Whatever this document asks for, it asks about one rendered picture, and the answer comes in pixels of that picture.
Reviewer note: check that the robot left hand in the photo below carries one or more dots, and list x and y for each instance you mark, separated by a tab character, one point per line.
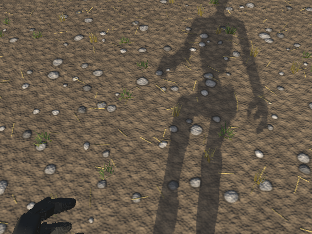
31	222

